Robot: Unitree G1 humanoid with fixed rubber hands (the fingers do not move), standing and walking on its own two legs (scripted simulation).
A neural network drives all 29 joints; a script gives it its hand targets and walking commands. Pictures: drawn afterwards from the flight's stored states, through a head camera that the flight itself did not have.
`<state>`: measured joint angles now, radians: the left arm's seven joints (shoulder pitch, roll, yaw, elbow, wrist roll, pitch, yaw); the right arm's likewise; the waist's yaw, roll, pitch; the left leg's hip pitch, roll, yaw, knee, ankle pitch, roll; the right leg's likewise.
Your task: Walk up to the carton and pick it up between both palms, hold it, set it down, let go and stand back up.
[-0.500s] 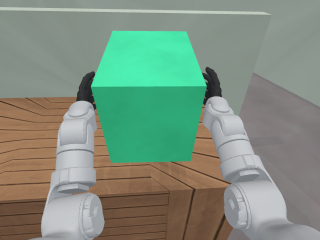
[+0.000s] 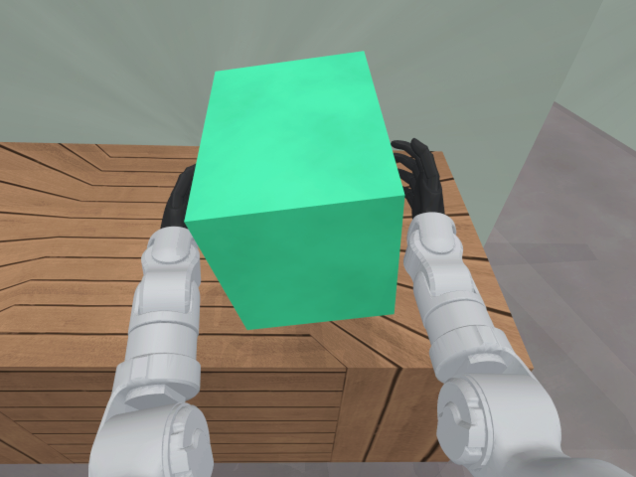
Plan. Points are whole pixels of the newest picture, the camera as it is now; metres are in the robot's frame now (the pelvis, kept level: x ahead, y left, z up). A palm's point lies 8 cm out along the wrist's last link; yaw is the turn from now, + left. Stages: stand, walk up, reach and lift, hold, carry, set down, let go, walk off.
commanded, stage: set down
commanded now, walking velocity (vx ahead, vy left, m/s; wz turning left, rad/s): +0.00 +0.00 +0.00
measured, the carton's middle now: (304, 192) +0.48 +0.02 +0.13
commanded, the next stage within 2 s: none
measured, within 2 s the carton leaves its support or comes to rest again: neither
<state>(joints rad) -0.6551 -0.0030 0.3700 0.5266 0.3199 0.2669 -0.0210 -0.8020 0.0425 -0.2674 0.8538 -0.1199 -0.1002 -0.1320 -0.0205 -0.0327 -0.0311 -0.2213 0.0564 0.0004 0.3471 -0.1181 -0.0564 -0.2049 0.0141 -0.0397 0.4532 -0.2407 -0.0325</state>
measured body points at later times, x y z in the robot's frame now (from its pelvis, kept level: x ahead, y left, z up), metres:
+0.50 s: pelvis +0.01 +0.00 +0.00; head -0.02 +0.01 +0.45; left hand +0.38 +0.19 +0.14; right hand +0.42 -0.11 +0.17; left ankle +0.04 +0.16 -0.74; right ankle +0.00 -0.09 -0.74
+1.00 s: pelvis +0.03 -0.01 +0.00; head +0.02 -0.01 +0.45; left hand +0.41 +0.19 +0.13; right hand +0.46 -0.11 +0.14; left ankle +0.04 +0.16 -0.74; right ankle +0.00 -0.09 -0.74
